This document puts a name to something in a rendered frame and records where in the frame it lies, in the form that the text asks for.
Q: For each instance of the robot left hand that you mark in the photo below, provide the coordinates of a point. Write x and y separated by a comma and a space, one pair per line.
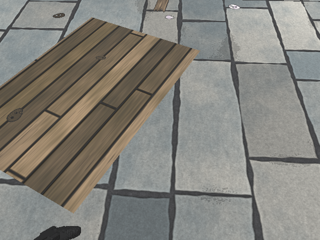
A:
60, 233

